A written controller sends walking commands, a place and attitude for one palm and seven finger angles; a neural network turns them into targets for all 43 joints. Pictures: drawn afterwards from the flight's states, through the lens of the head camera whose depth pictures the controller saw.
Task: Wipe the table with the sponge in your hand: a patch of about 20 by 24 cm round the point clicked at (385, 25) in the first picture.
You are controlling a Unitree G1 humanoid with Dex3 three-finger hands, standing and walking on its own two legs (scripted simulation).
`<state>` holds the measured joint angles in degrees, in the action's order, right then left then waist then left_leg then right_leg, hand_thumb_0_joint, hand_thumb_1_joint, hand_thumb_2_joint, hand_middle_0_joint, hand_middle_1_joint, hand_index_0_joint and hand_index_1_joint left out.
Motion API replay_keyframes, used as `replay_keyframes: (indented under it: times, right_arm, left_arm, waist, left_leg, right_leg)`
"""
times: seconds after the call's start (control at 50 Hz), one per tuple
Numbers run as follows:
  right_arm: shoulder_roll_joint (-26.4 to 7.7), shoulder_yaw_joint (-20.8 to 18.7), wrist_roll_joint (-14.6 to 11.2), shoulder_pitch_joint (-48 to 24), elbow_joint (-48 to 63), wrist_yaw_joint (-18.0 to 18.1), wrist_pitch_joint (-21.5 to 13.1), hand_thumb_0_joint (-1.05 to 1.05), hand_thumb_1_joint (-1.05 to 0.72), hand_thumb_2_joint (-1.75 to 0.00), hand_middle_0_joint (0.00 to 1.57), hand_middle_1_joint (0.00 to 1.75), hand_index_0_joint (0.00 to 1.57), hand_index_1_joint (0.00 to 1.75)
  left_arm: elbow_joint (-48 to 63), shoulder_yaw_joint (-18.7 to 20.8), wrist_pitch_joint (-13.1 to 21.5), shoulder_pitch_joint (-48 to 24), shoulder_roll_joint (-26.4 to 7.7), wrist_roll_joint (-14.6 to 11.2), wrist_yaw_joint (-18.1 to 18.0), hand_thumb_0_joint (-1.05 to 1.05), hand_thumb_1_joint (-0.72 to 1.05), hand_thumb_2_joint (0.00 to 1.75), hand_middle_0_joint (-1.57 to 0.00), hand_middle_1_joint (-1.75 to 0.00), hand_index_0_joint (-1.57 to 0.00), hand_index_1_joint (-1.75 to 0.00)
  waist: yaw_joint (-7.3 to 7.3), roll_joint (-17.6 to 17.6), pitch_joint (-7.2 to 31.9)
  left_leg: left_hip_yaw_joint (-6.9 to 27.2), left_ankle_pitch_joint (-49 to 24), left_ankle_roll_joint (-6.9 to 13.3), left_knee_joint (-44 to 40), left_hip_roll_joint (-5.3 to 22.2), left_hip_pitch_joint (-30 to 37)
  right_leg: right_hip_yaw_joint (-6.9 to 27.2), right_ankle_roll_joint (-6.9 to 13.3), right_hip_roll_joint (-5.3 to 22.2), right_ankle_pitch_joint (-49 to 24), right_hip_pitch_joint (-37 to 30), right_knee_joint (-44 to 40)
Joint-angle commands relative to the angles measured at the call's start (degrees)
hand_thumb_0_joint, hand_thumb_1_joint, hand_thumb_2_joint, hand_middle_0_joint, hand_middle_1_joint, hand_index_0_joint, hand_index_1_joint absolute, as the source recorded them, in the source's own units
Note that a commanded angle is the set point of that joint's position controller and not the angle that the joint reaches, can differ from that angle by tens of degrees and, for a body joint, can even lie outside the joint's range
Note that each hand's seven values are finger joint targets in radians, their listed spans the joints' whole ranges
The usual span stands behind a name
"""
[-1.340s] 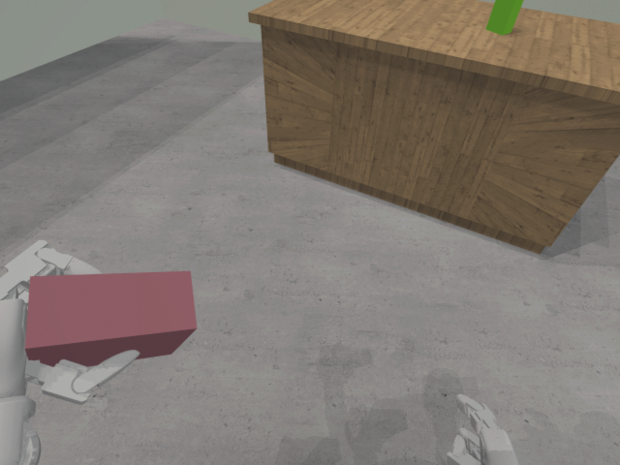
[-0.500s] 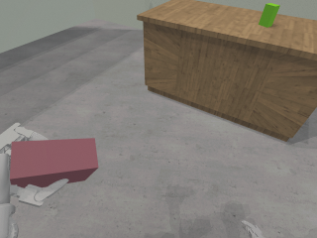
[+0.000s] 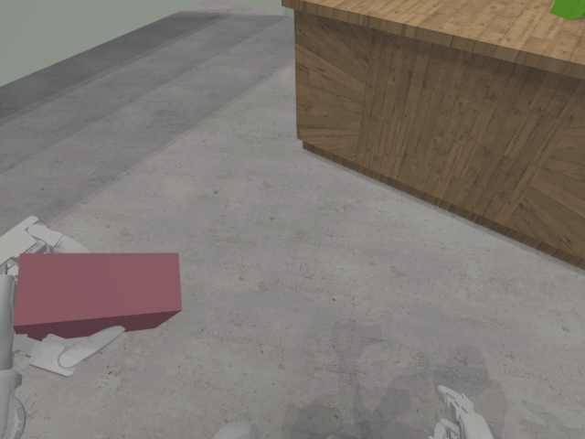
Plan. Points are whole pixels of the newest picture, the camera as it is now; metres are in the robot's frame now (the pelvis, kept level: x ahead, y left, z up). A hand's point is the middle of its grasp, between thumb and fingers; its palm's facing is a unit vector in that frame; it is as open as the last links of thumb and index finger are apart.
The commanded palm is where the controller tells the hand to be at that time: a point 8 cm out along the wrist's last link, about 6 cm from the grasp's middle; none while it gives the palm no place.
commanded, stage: walk to a spot facing it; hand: left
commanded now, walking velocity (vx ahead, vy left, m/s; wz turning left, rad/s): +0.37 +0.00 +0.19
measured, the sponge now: (124, 296) +0.23 +0.19 +0.15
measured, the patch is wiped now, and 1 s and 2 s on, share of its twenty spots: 0.00 0.00 0.00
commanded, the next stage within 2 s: none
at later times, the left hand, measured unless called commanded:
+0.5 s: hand (109, 188) +0.34 +0.23 +0.20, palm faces +0.43 -0.78 -0.46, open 10.2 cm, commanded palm +0.29 +0.28 +0.19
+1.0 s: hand (145, 121) +0.48 +0.23 +0.19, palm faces +0.53 -0.74 -0.42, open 10.2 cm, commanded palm +0.41 +0.27 +0.19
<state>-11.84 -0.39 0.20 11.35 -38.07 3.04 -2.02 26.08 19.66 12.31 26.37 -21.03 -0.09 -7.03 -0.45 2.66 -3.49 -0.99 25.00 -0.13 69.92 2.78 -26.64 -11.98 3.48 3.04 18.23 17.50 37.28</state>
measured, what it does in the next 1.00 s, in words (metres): walks ahead: left foot, then right foot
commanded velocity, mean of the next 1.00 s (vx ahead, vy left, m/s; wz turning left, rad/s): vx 0.38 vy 0.00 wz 0.16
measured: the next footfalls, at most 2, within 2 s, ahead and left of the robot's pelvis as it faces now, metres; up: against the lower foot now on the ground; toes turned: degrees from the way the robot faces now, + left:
left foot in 0.26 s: +0.20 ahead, +0.15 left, +0.00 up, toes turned +13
right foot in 0.56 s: +0.25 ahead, -0.14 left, +0.00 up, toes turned -7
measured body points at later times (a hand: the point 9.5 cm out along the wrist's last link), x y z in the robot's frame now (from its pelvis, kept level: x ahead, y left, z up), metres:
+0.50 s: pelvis +0.14 -0.01 +0.01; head +0.17 -0.02 +0.46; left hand +0.31 +0.27 +0.22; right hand +0.32 -0.19 -0.09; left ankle +0.16 +0.14 -0.72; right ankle +0.18 -0.13 -0.69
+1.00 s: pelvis +0.29 -0.03 -0.01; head +0.32 -0.02 +0.44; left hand +0.45 +0.27 +0.21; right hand +0.50 -0.27 -0.07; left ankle +0.34 +0.09 -0.72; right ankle +0.23 -0.15 -0.67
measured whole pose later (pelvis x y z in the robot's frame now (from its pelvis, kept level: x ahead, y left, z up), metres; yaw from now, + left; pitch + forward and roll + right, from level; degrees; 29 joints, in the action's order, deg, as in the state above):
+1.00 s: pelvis +0.29 -0.03 -0.01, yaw +7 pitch -2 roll +1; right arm -12.8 -3.7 -0.4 9.7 -32.6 4.1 -3.5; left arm 30.5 22.4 14.1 23.5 -23.7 -0.7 -10.3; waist -0.3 -2.6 -4.7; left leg -10.8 12.5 2.1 37.1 4.0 -21.6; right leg -5.4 -0.6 5.4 31.3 18.7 60.9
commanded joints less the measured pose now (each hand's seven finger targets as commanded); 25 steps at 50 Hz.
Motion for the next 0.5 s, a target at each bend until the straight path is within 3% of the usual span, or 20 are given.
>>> replay_keyframes:
  times: [0.0,0.04,0.1,0.14,0.18,0.2,0.22,0.24,0.26,0.28,0.3,0.32,0.38,0.42,0.48]
  right_arm:
    - [-5.37,-1.72,0.18,-6.24,10.62,0.63,-1.98,0.00,-0.90,-0.90,0.20,0.30,0.20,0.30]
    - [-5.11,-1.88,0.34,-5.91,11.08,0.87,-2.26,0.00,-0.90,-0.90,0.20,0.30,0.20,0.30]
    - [-4.16,-1.86,0.60,-5.10,12.53,1.17,-3.18,0.00,-0.90,-0.90,0.20,0.30,0.20,0.30]
    - [-4.35,-2.14,0.37,-4.15,12.92,1.50,-3.50,0.00,-0.90,-0.90,0.20,0.30,0.20,0.30]
    - [-4.68,-2.36,0.29,-3.01,13.15,2.13,-3.50,0.00,-0.90,-0.90,0.20,0.30,0.20,0.30]
    - [-5.44,-2.75,0.14,-1.85,13.14,2.56,-3.63,0.00,-0.90,-0.90,0.20,0.30,0.20,0.30]
    - [-6.78,-3.23,-0.06,-1.47,13.47,2.65,-3.73,0.00,-0.90,-0.90,0.20,0.30,0.20,0.30]
    - [-7.27,-3.25,-0.22,-1.64,13.64,2.23,-3.99,0.00,-0.90,-0.90,0.20,0.30,0.20,0.30]
    - [-6.31,-2.30,-0.29,-2.99,13.26,1.35,-4.23,0.00,-0.90,-0.90,0.20,0.30,0.20,0.30]
    - [-6.27,-2.76,-0.31,-3.80,12.52,1.16,-4.22,0.00,-0.90,-0.90,0.20,0.30,0.20,0.30]
    - [-5.87,-3.05,-0.59,-3.99,12.34,0.86,-4.22,0.00,-0.90,-0.90,0.20,0.30,0.20,0.30]
    - [-5.46,-3.03,-0.74,-3.88,12.32,0.66,-4.51,0.00,-0.90,-0.90,0.20,0.30,0.20,0.30]
    - [-5.36,-2.67,-0.45,-3.86,12.02,0.26,-5.91,0.00,-0.90,-0.90,0.20,0.30,0.20,0.30]
    - [-5.30,-2.32,-0.28,-3.75,11.77,0.40,-6.48,0.00,-0.90,-0.90,0.20,0.30,0.20,0.30]
    - [-5.24,-2.27,-0.31,-3.25,11.22,1.24,-6.11,0.00,-0.90,-0.90,0.20,0.30,0.20,0.30]
  left_arm:
    - [15.39,8.22,4.37,-4.21,-10.77,-0.61,-1.93,0.00,0.10,1.30,-1.20,-1.60,-1.20,-1.60]
    - [18.98,7.68,4.23,-5.80,-10.82,-0.63,-2.64,0.00,0.10,1.30,-1.20,-1.60,-1.20,-1.60]
    - [18.38,7.80,3.25,-3.22,-10.10,-0.67,-4.02,0.00,0.10,1.30,-1.20,-1.60,-1.20,-1.60]
    - [18.36,6.77,2.60,-3.81,-9.38,-0.75,-4.72,0.00,0.10,1.30,-1.20,-1.60,-1.20,-1.60]
    - [18.20,6.55,2.67,-5.84,-9.34,-0.76,-5.07,0.00,0.10,1.30,-1.20,-1.60,-1.20,-1.60]
    - [18.58,6.28,3.13,-7.04,-9.17,-0.78,-5.06,0.00,0.10,1.30,-1.20,-1.60,-1.20,-1.60]
    - [19.14,6.43,3.68,-7.89,-8.93,-0.79,-5.16,0.00,0.10,1.30,-1.20,-1.60,-1.20,-1.60]
    - [18.12,5.55,4.14,-7.22,-7.76,-1.26,-5.06,0.00,0.10,1.30,-1.20,-1.60,-1.20,-1.60]
    - [14.52,6.85,4.43,-7.65,-10.65,-0.65,-4.50,0.00,0.10,1.30,-1.20,-1.60,-1.20,-1.60]
    - [14.47,8.54,4.05,-7.76,-12.04,-0.71,-3.86,0.00,0.10,1.30,-1.20,-1.60,-1.20,-1.60]
    - [16.62,8.43,4.07,-7.45,-11.17,-0.67,-3.45,0.00,0.10,1.30,-1.20,-1.60,-1.20,-1.60]
    - [19.37,7.84,4.28,-5.84,-9.99,-0.76,-3.27,0.00,0.10,1.30,-1.20,-1.60,-1.20,-1.60]
    - [22.33,7.86,4.54,-0.85,-8.53,-1.37,-3.20,0.00,0.10,1.30,-1.20,-1.60,-1.20,-1.60]
    - [20.02,7.99,4.37,-0.22,-8.16,-1.67,-3.29,0.00,0.10,1.30,-1.20,-1.60,-1.20,-1.60]
    - [14.23,8.06,3.55,-1.23,-7.91,-1.51,-3.18,0.00,0.10,1.30,-1.20,-1.60,-1.20,-1.60]
  waist:
    - [0.13,-8.17,3.18]
    - [0.13,-8.38,5.33]
    - [2.18,-8.34,6.25]
    - [1.66,-8.84,7.22]
    - [0.64,-6.84,7.35]
    - [-0.46,-2.65,8.98]
    - [-1.32,7.31,10.93]
    - [-1.05,17.74,11.03]
    - [-0.83,13.35,9.99]
    - [-0.91,11.32,8.24]
    - [-0.60,10.39,7.16]
    - [-0.07,9.67,6.94]
    - [0.85,11.68,9.03]
    - [0.67,12.42,8.21]
    - [0.94,8.51,8.35]
  left_leg:
    - [0.95,-5.28,-0.97,-2.95,5.60,-10.11]
    - [-2.66,-6.43,-0.47,-15.79,5.56,-4.36]
    - [-9.08,-8.06,0.16,-27.44,2.09,1.15]
    - [-9.96,-9.55,0.22,-33.83,1.29,5.76]
    - [-12.62,-12.52,0.44,-39.93,-0.48,14.35]
    - [-10.52,-11.77,1.50,-42.53,0.52,20.42]
    - [1.61,-9.87,5.09,-46.55,7.31,27.22]
    - [23.59,-19.79,11.34,-50.79,20.19,33.90]
    - [30.01,-11.76,14.62,-54.35,24.48,28.51]
    - [30.11,-6.12,16.13,-54.70,25.18,25.77]
    - [26.01,-3.65,15.90,-54.23,23.82,23.62]
    - [20.03,-4.00,14.29,-54.06,21.48,21.89]
    - [7.96,-6.75,10.56,-54.45,16.61,15.68]
    - [2.90,-4.38,9.06,-54.79,15.27,10.99]
    - [-0.95,0.62,6.61,-48.38,13.18,8.74]
  right_leg:
    - [18.24,5.87,18.33,-4.21,-5.22,-23.26]
    - [12.66,5.30,17.53,-6.28,-6.09,-22.01]
    - [11.76,5.34,15.63,-8.60,-8.04,-19.77]
    - [10.88,4.49,15.51,-7.81,-9.28,-17.30]
    - [7.76,2.23,12.05,-8.07,-6.30,-10.49]
    - [5.91,0.65,10.20,-10.04,-3.70,-1.71]
    - [3.49,-1.99,6.22,-6.79,3.36,10.91]
    - [3.71,-4.39,-0.18,13.49,15.66,25.49]
    - [9.91,-3.70,0.77,17.35,18.35,32.56]
    - [12.82,-4.32,3.22,15.53,21.79,34.77]
    - [13.35,-4.53,4.54,13.70,22.90,34.56]
    - [12.09,-4.83,4.97,11.15,22.51,32.57]
    - [7.22,-5.26,4.33,5.41,12.57,19.67]
    - [3.69,-5.71,2.80,4.00,4.86,10.48]
    - [-0.75,-6.31,-0.17,0.71,-3.88,-1.34]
